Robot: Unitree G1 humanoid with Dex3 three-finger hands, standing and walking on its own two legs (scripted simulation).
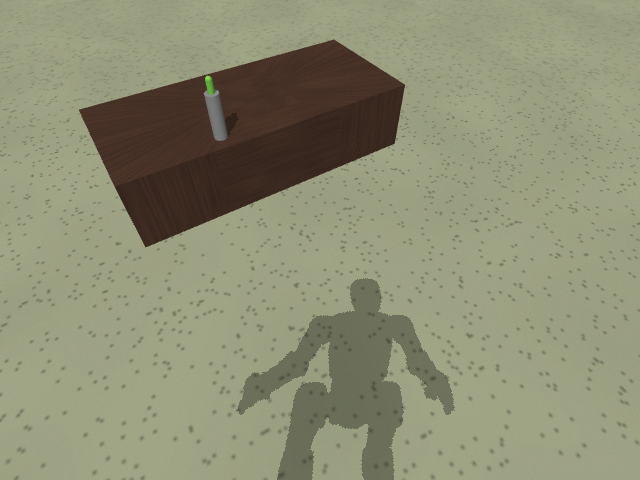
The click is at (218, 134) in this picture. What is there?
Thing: necked bottle
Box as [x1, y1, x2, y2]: [204, 76, 227, 140]
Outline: 206,76 205,82 207,90 204,92 204,96 213,135 215,139 222,140 227,137 219,94 218,91 213,88 211,77
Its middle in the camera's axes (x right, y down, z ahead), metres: -0.39 -0.50 +1.48
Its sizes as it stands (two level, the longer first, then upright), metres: 0.055 0.055 0.251
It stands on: a support 0.33 m high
